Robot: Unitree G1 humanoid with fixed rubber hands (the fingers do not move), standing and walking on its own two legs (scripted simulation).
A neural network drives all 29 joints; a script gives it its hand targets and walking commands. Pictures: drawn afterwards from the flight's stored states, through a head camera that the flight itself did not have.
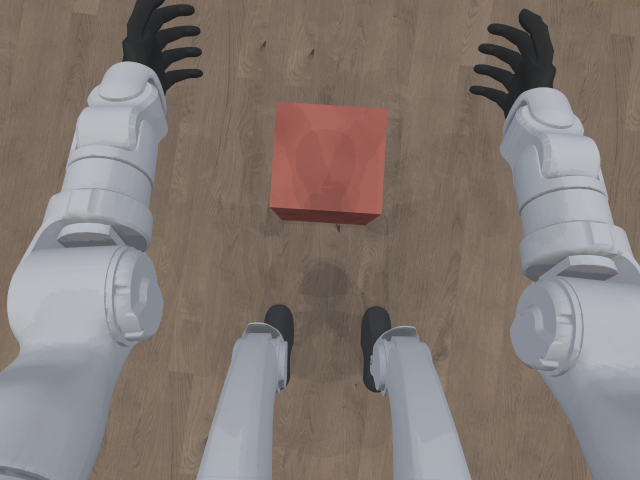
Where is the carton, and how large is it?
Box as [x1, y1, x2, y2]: [270, 102, 387, 224]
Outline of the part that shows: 277,102 270,207 282,219 365,224 381,213 387,109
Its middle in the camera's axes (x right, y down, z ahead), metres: +0.01 -0.16 +0.85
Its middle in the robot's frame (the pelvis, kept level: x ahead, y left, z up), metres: +0.54 +0.01 -0.52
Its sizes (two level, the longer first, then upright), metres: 0.210 0.200 0.250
